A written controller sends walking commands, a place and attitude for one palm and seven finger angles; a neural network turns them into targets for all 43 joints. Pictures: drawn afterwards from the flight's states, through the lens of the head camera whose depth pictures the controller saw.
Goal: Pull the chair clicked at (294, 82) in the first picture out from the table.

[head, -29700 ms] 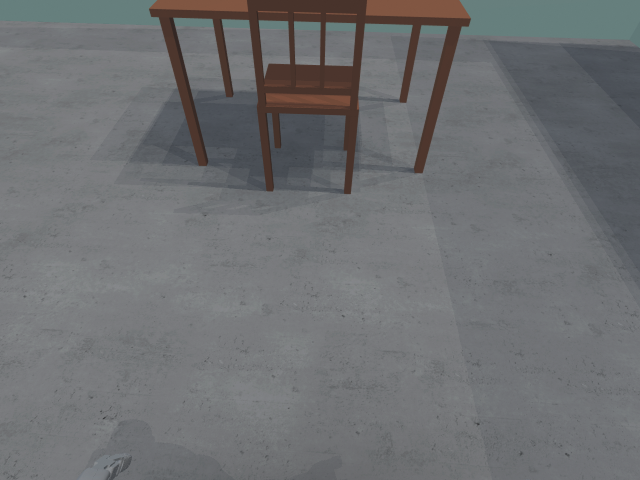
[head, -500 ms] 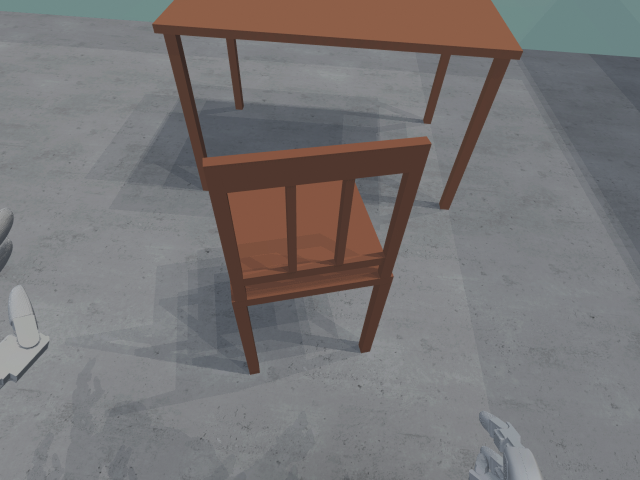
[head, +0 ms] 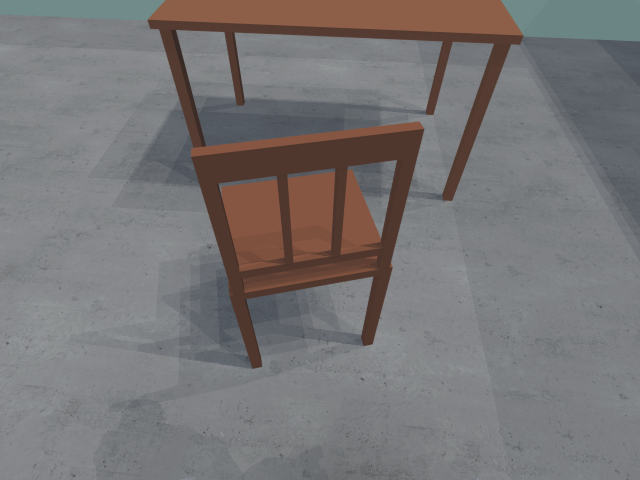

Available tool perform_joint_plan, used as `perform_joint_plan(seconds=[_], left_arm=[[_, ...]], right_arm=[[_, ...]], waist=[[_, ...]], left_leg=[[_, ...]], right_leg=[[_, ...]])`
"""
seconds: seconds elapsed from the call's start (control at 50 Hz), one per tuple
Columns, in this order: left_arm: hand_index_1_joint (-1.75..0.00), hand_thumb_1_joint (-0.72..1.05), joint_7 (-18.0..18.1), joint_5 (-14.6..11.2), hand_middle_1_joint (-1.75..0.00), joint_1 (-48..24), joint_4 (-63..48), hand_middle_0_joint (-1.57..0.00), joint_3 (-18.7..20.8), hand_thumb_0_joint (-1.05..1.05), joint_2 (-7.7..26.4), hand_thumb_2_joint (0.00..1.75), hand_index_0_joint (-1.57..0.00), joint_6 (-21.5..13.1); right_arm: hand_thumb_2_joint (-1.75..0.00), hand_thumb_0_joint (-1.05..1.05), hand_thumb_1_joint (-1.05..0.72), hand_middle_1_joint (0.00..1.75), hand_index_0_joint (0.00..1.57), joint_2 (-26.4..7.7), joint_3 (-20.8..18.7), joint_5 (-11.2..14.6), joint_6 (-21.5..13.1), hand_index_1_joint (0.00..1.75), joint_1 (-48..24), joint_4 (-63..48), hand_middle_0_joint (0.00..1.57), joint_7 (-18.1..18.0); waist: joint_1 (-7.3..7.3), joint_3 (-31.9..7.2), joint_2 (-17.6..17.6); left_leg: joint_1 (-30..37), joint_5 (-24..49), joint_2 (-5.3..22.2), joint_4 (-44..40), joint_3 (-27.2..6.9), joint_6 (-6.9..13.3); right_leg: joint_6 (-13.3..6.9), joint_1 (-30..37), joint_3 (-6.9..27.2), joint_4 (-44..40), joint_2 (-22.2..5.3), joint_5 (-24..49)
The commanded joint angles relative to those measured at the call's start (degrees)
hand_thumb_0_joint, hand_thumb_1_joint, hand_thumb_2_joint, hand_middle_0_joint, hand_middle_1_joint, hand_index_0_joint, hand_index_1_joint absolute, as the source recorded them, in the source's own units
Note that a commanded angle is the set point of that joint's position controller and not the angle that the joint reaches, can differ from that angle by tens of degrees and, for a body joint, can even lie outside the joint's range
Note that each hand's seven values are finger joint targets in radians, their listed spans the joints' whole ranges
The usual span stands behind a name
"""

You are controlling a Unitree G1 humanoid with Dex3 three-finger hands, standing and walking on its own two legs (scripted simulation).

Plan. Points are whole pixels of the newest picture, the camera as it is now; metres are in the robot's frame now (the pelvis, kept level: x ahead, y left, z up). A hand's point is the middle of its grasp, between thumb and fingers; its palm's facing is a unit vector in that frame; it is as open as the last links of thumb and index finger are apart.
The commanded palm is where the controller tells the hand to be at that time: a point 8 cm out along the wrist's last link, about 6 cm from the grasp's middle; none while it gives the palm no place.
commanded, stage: let the arm hang, fingers relaxed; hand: left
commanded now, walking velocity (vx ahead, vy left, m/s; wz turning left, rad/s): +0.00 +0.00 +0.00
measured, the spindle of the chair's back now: (285, 221) +0.60 +0.09 -0.10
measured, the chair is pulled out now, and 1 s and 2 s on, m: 0.62 0.62 0.62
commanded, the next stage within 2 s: look to check the result in 0.84 s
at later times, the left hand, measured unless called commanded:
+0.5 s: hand out of the picture +0.01 +0.15 -0.16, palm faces +0.02 -0.98 -0.22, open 7.4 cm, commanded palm none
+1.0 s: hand out of the picture +0.01 +0.14 -0.16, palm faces +0.03 -0.98 -0.18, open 7.3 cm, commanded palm none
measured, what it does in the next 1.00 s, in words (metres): stands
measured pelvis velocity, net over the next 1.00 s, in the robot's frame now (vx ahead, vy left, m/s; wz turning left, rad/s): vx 0.02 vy -0.02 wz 0.00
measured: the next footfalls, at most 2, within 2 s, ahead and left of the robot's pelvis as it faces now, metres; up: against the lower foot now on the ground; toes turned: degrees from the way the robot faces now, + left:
none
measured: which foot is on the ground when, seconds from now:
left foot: down 0.00-1.00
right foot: down 0.00-1.00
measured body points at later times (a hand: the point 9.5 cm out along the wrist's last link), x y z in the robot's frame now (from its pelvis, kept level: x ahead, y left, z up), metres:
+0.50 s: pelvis +0.00 -0.02 +0.01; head +0.02 -0.04 +0.46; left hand +0.01 +0.21 -0.14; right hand -0.02 -0.23 -0.15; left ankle +0.00 +0.09 -0.73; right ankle +0.02 -0.12 -0.73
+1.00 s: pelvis +0.02 -0.02 +0.01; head +0.04 -0.03 +0.46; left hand +0.01 +0.19 -0.15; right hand +0.00 -0.23 -0.15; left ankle +0.00 +0.09 -0.73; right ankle +0.02 -0.12 -0.73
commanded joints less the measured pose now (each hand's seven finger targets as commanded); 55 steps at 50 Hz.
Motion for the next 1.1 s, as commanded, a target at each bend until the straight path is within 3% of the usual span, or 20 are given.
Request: perform_joint_plan(seconds=[0.0,0.04,0.06,0.12,0.18,0.36,0.42,0.64,0.82,0.94,1.08], left_arm=[[-0.3,0.9,1.2,-0.58,-0.3,-1.29,0.98,-0.2,2.59,0.0,11.01,0.9,-0.2,-3.83],[-0.3,0.9,1.63,-0.5,-0.3,1.74,4.64,-0.2,3.37,0.0,8.42,0.9,-0.2,-3.94],[-0.3,0.9,1.69,-0.66,-0.3,2.02,6.14,-0.2,3.13,0.0,8.74,0.9,-0.2,-4.0],[-0.3,0.9,1.62,-0.89,-0.3,1.28,9.79,-0.2,2.28,0.0,8.37,0.9,-0.2,-4.25],[-0.3,0.9,1.63,-1.0,-0.3,0.38,12.45,-0.2,1.82,0.0,7.86,0.9,-0.2,-4.2],[-0.3,0.9,1.94,-1.13,-0.3,1.52,17.21,-0.2,1.24,0.0,6.94,0.9,-0.2,-4.22],[-0.3,0.9,2.02,-1.04,-0.3,1.72,17.63,-0.2,1.4,0.0,6.74,0.9,-0.2,-4.13],[-0.3,0.9,2.2,-1.1,-0.3,2.94,19.03,-0.2,1.44,0.0,4.9,0.9,-0.2,-4.73],[-0.3,0.9,2.2,-1.1,-0.3,2.77,19.44,-0.2,1.47,0.0,4.5,0.9,-0.2,-4.73],[-0.3,0.9,2.18,-1.12,-0.3,2.84,19.73,-0.2,1.45,0.0,4.5,0.9,-0.2,-4.89],[-0.3,0.9,2.22,-1.13,-0.3,2.79,19.97,-0.2,1.44,0.0,4.13,0.9,-0.2,-4.86]], right_arm=[[-0.9,0.0,-0.9,0.3,0.2,-5.94,-1.13,-0.12,-1.07,0.3,2.21,-0.82,0.2,-1.15],[-0.9,0.0,-0.9,0.3,0.2,-4.47,-1.24,-0.37,-1.24,0.3,3.39,0.78,0.2,-1.55],[-0.9,0.0,-0.9,0.3,0.2,-4.13,-1.21,-0.25,-1.17,0.3,4.4,1.5,0.2,-1.64],[-0.9,0.0,-0.9,0.3,0.2,-3.85,-1.17,0.14,-0.95,0.3,7.11,3.65,0.2,-1.94],[-0.9,0.0,-0.9,0.3,0.2,-3.31,-1.15,0.24,-0.76,0.3,9.61,5.63,0.2,-2.08],[-0.9,0.0,-0.9,0.3,0.2,-2.26,-0.76,0.27,-0.42,0.3,12.84,9.58,0.2,-2.17],[-0.9,0.0,-0.9,0.3,0.2,-1.58,-0.73,0.17,-0.39,0.3,13.13,10.28,0.2,-2.12],[-0.9,0.0,-0.9,0.3,0.2,0.07,-0.6,0.4,-0.98,0.3,12.57,11.63,0.2,-2.64],[-0.9,0.0,-0.9,0.3,0.2,0.1,-0.69,0.47,-1.15,0.3,12.27,12.14,0.2,-2.87],[-0.9,0.0,-0.9,0.3,0.2,-0.14,-0.73,0.56,-1.21,0.3,12.26,12.25,0.2,-2.9],[-0.9,0.0,-0.9,0.3,0.2,0.4,-0.74,0.56,-1.16,0.3,11.98,12.74,0.2,-3.02]], waist=[[0.94,-1.43,5.96],[1.82,-3.77,11.95],[1.88,-4.43,13.49],[1.7,-4.34,6.51],[1.36,-1.07,2.01],[1.05,3.07,-2.75],[1.13,3.79,-1.31],[1.28,1.99,1.09],[1.24,1.86,1.43],[1.14,1.03,-0.59],[1.31,2.3,0.77]], left_leg=[[1.48,7.47,6.74,-9.97,-8.27,-0.17],[0.81,6.65,7.22,-11.35,-8.16,-0.05],[0.3,6.75,7.24,-11.73,-8.09,-0.03],[1.31,7.63,7.73,-11.3,-7.82,-0.16],[0.43,6.16,8.23,-12.64,-8.11,-0.06],[1.39,2.71,7.43,-12.55,-6.55,-0.31],[0.31,0.93,7.25,-13.03,-6.57,-0.26],[2.92,8.13,7.68,-11.82,-5.91,-0.44],[4.21,10.03,8.23,-12.35,-6.05,-0.37],[4.99,11.32,8.11,-12.08,-6.02,-0.42],[4.78,11.91,8.24,-12.52,-6.06,-0.36]], right_leg=[[-3.26,1.48,6.83,-11.38,-3.21,3.76],[-3.11,6.06,5.08,-11.23,-2.49,6.33],[-3.09,7.85,4.48,-11.25,-2.34,7.34],[-3.21,8.8,4.46,-12.72,-2.76,9.06],[-3.45,7.81,4.08,-13.87,-2.65,7.07],[-3.69,3.5,6.17,-16.63,-3.33,0.17],[-3.68,3.24,6.44,-16.69,-3.03,-1.22],[-3.76,4.75,6.08,-15.35,-3.23,7.37],[-3.62,5.37,5.27,-14.93,-3.09,9.64],[-3.57,6.44,5.18,-14.95,-3.34,11.14],[-3.57,6.51,4.7,-15.09,-3.15,11.49]])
